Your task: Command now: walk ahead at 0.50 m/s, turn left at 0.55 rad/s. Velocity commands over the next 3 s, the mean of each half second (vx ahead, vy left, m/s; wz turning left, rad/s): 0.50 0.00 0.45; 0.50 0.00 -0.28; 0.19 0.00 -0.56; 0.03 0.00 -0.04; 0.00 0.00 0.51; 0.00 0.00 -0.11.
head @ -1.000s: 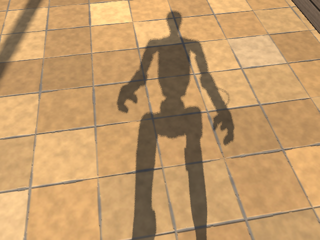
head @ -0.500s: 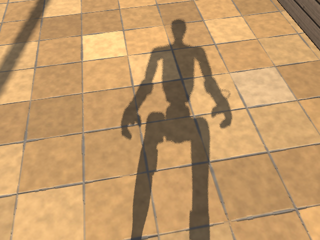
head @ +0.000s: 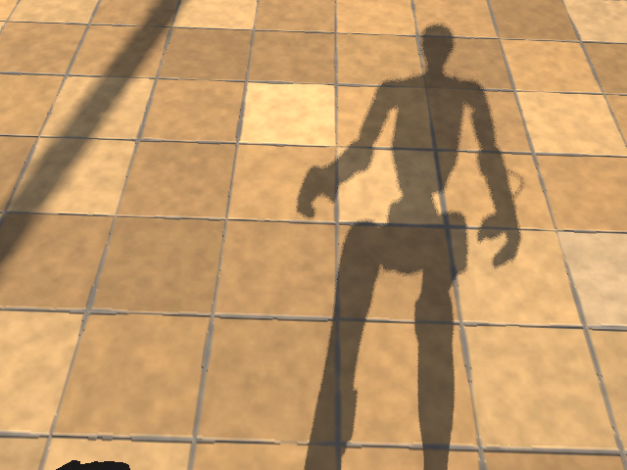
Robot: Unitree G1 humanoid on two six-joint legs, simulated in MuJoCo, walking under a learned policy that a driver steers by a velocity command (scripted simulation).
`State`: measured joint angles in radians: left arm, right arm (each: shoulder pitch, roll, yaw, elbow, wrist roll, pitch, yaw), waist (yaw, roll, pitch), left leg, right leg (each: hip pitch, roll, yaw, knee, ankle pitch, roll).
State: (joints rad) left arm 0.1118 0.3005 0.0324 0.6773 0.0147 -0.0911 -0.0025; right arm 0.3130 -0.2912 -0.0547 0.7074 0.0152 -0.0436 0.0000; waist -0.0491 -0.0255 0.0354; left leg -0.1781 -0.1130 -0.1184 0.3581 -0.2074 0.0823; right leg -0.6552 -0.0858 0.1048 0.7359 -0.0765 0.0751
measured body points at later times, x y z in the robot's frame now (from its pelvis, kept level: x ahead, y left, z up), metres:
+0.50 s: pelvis +0.27 -0.03 +0.00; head +0.30 -0.03 +0.45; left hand +0.21 +0.24 -0.12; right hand +0.53 -0.22 -0.09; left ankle +0.37 +0.16 -0.70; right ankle +0.24 -0.16 -0.75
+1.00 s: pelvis +0.52 +0.06 +0.00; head +0.55 +0.06 +0.45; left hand +0.68 +0.33 -0.10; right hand +0.57 -0.22 -0.13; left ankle +0.44 +0.16 -0.75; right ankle +0.69 -0.09 -0.69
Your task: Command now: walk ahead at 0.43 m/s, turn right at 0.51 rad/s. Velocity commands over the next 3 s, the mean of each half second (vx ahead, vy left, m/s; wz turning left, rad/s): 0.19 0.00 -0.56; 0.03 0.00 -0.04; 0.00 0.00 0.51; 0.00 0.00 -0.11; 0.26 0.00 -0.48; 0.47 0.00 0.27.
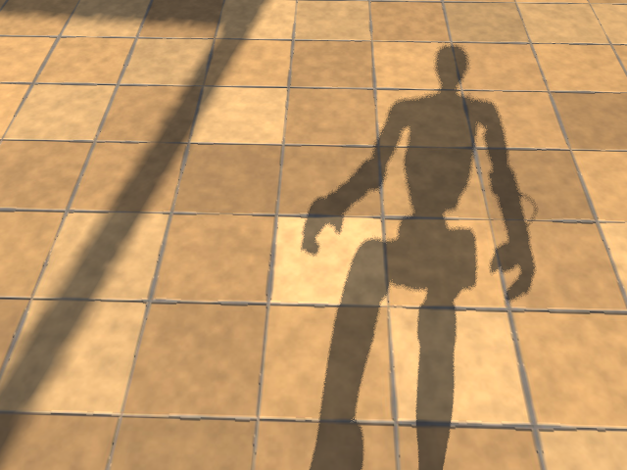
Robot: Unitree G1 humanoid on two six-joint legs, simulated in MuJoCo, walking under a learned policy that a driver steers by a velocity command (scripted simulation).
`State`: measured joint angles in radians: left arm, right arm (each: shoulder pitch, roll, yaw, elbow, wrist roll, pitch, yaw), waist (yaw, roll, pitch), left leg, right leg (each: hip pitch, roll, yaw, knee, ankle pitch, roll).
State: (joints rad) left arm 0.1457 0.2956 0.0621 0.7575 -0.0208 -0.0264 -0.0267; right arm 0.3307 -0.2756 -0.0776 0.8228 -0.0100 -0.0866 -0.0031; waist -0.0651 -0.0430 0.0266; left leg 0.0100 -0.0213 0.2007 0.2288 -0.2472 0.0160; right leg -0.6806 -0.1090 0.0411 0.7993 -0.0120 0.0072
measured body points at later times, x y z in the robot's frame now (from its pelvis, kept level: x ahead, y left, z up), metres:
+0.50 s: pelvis +0.17 -0.04 -0.01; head +0.21 -0.07 +0.44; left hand +0.38 +0.20 -0.09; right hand +0.26 -0.36 -0.11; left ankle +0.29 +0.11 -0.69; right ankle +0.21 -0.13 -0.74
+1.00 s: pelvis +0.22 -0.02 -0.01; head +0.24 -0.03 +0.44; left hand +0.43 +0.22 -0.11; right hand +0.29 -0.33 -0.11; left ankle +0.29 +0.09 -0.74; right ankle +0.17 -0.14 -0.74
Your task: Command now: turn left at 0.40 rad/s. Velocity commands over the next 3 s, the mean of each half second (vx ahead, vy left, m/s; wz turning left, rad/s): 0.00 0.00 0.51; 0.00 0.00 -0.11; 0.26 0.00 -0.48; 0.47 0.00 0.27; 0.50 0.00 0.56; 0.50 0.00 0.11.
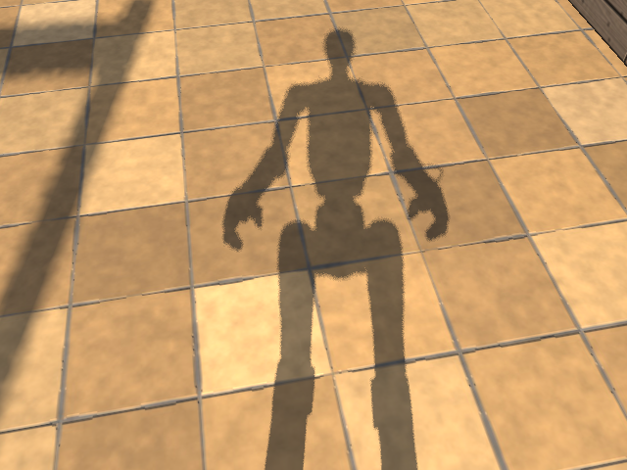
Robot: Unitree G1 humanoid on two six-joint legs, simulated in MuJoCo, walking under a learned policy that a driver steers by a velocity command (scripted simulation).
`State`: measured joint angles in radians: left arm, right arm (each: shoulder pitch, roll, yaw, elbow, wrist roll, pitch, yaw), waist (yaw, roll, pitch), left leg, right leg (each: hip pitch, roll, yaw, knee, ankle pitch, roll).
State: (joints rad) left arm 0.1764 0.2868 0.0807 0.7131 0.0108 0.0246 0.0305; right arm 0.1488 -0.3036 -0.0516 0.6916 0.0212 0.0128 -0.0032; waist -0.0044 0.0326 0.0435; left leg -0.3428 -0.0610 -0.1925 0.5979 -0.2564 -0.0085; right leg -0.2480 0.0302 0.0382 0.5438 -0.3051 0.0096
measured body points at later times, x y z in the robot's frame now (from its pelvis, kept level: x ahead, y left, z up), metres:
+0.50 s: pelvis -0.01 +0.05 +0.01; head +0.02 +0.09 +0.46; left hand +0.06 +0.37 -0.10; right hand +0.21 -0.18 -0.07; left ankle -0.01 +0.14 -0.73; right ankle +0.03 -0.11 -0.65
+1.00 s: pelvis +0.00 +0.04 +0.00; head +0.03 +0.04 +0.45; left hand +0.10 +0.34 -0.10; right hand +0.19 -0.21 -0.10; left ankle -0.01 +0.14 -0.73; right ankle +0.04 -0.09 -0.72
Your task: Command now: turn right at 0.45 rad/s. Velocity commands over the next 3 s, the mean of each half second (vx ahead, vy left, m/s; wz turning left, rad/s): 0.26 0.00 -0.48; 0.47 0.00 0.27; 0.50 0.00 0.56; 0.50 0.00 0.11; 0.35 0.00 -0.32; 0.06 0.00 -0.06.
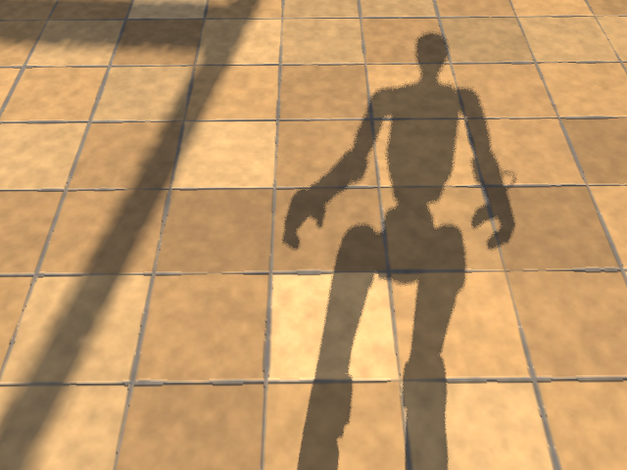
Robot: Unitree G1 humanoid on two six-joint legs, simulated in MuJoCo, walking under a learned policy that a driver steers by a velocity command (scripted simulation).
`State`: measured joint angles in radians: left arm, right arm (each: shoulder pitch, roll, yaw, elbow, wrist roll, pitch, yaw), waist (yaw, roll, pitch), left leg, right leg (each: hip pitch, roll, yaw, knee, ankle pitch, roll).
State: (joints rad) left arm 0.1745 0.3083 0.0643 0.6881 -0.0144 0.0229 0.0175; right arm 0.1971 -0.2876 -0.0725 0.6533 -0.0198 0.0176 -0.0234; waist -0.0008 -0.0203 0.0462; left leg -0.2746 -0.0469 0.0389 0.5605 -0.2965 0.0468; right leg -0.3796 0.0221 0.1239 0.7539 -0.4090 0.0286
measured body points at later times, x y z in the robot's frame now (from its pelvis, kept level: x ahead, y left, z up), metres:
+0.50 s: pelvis +0.10 -0.09 +0.02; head +0.11 -0.13 +0.47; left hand +0.21 +0.17 -0.08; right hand +0.21 -0.39 -0.08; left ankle +0.27 +0.05 -0.66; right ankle -0.01 -0.15 -0.73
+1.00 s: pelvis +0.39 -0.12 +0.02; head +0.42 -0.12 +0.46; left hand +0.60 +0.12 -0.06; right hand +0.43 -0.41 -0.10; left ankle +0.39 -0.04 -0.73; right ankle +0.49 -0.31 -0.66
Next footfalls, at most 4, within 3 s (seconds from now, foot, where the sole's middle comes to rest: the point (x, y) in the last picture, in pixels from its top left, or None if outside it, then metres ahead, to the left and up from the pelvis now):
0.24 right None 0.03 -0.15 -0.77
0.72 left None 0.43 -0.05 -0.77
1.20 right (458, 375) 0.68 -0.29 -0.77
1.72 left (315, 296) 0.89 0.03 -0.77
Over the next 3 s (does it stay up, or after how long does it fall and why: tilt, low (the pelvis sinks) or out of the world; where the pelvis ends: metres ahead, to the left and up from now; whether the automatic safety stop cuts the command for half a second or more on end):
stays up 1.23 -0.01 0.01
